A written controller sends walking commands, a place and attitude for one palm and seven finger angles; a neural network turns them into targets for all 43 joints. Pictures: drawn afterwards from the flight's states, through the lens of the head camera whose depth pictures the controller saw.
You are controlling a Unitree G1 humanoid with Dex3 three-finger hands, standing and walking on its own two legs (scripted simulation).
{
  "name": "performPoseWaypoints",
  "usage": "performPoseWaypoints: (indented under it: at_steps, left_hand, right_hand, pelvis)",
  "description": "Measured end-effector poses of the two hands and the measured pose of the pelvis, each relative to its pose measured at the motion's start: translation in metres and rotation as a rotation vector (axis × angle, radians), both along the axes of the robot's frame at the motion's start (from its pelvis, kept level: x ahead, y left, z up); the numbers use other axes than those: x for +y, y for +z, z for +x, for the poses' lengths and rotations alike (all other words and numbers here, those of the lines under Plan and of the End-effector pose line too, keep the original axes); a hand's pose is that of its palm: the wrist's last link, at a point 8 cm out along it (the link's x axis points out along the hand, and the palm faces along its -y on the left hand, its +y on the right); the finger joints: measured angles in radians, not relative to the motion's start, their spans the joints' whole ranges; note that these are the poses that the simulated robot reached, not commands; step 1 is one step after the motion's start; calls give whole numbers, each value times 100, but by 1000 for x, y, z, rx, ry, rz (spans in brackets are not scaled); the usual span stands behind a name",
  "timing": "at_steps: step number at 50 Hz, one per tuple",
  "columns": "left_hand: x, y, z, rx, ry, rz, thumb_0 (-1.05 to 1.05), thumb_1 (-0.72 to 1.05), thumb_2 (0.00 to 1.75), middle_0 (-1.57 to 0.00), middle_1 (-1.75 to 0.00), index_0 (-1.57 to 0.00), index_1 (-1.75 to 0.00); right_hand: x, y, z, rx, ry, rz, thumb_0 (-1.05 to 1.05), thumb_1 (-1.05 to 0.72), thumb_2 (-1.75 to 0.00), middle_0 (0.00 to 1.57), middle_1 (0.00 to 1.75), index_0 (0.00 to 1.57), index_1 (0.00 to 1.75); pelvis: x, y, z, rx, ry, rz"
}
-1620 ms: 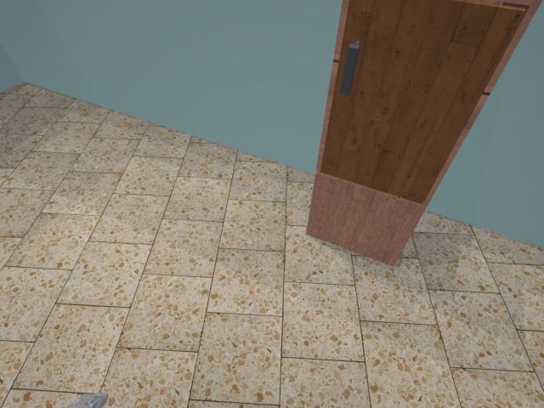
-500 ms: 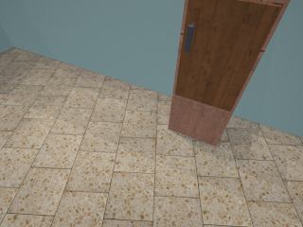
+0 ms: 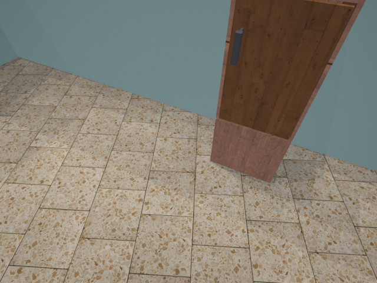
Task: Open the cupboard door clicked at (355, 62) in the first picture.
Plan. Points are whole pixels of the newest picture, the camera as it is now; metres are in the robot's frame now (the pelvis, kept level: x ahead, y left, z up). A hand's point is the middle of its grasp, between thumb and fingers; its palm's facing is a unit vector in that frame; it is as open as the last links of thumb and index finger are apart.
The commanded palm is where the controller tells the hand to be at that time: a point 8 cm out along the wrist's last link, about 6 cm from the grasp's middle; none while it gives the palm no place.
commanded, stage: turn to face it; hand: left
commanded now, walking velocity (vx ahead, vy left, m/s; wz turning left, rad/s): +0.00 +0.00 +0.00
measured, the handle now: (238, 46) +0.93 -0.13 +0.06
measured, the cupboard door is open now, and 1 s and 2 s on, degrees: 0 0 0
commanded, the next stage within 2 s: take the last steps up to it in 0.82 s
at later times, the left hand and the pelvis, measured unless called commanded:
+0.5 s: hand out of the picture +0.06 +0.17 -0.18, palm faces -0.14 -0.95 -0.27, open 7.4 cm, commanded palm none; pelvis -0.03 -0.02 -0.03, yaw -10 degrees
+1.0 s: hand out of the picture +0.08 +0.22 -0.18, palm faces -0.25 -0.94 -0.21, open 7.4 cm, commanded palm none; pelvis -0.04 +0.03 -0.01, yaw -19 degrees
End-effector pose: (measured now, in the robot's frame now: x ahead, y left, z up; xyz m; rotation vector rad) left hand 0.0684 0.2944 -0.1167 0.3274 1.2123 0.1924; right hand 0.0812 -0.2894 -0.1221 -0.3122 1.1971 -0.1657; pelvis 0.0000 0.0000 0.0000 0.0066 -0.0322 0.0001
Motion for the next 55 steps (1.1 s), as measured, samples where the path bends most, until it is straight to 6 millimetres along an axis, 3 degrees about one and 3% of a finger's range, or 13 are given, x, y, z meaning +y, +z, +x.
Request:
performPoseWaypoints:
  at_steps: [10,17,23,29,36,43,49,55]
  left_hand:
    - [-10,-8,2,24,-19,-9,0,91,90,-20,-30,-20,-30]
    - [-39,-26,0,62,-76,-67,0,91,90,-20,-30,-20,-30]
    - [-67,-34,-5,49,-107,-80,0,91,90,-20,-30,-20,-30]
    - [-82,-23,-23,79,-108,-91,0,91,90,-20,-30,-20,-30]
    - [-74,-19,-22,84,-132,-103,0,91,90,-20,-30,-20,-30]
    - [-44,-36,-8,67,-163,-122,0,91,90,-20,-30,-20,-30]
    - [-30,-34,11,54,-209,-135,0,91,90,-20,-30,-20,-30]
    - [-42,-28,26,67,-294,-147,0,91,90,-20,-30,-20,-30]
  right_hand:
    - [5,-5,-5,-29,-53,9,0,-91,-89,20,30,20,30]
    - [23,-24,-42,-12,-141,67,0,-91,-89,20,30,20,30]
    - [21,-51,-76,33,-211,123,0,-90,-89,20,30,20,30]
    - [20,-40,-92,50,-257,131,0,-91,-89,20,30,20,30]
    - [26,-24,-104,28,-300,108,0,-91,-90,20,30,20,30]
    - [50,-15,-114,-29,-335,54,0,-91,-90,20,30,20,30]
    - [80,-6,-144,3,-371,55,0,-91,-89,20,30,20,30]
    - [99,-10,-178,32,-456,97,0,-90,-89,20,30,20,30]
  pelvis:
    - [-1,-5,-2,7,-57,1]
    - [-3,-16,-13,17,-118,19]
    - [-16,-29,-22,7,-163,18]
    - [-17,-15,-29,23,-192,23]
    - [-8,-6,-33,46,-237,26]
    - [20,-14,-37,63,-279,-11]
    - [33,-7,-41,38,-319,-16]
    - [33,-3,-35,29,-372,-23]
